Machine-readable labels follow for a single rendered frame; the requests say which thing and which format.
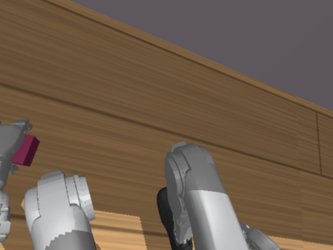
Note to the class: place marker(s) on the right robot hand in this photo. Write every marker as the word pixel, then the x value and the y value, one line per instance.
pixel 257 240

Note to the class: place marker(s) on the left robot arm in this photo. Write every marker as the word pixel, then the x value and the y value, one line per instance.
pixel 4 200

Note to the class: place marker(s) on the cube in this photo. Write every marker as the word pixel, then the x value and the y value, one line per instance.
pixel 26 152

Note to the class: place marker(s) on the right robot foot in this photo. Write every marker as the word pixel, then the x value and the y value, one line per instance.
pixel 166 216

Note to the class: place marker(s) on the left robot hand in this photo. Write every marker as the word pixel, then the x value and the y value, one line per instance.
pixel 11 138

